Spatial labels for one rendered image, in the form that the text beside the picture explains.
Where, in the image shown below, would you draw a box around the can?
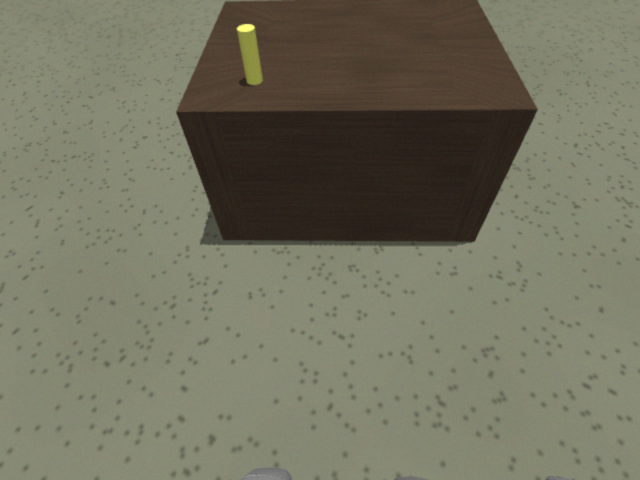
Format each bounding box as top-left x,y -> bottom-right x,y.
237,24 -> 263,85

